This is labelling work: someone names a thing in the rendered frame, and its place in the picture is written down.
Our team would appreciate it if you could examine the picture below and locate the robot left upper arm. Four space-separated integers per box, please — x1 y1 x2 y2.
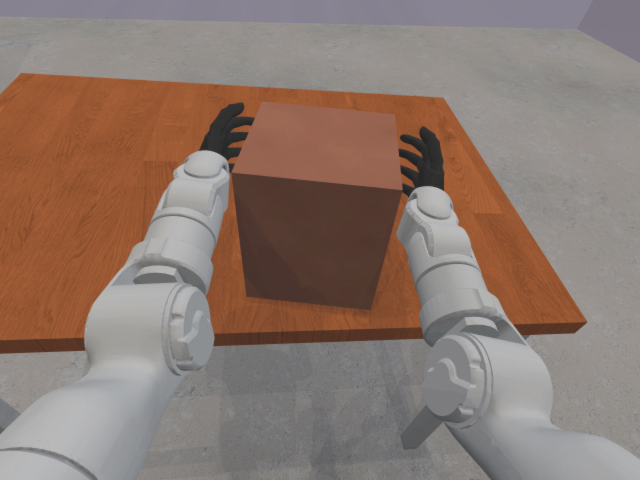
0 282 215 480

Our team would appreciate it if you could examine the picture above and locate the left robot hand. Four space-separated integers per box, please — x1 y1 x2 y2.
199 102 255 173

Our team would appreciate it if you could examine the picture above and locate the right robot hand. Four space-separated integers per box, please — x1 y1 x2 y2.
399 126 444 197

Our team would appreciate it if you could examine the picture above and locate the robot right upper arm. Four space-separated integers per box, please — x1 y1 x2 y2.
421 332 640 480

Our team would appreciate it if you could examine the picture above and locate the robot left forearm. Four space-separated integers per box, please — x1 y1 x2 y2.
84 150 230 361

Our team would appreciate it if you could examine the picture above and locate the robot right forearm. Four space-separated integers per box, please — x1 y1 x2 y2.
396 186 532 349

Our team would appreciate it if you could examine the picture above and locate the carton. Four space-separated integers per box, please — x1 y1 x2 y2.
231 101 403 310

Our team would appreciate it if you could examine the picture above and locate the table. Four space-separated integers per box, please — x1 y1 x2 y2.
0 73 587 450

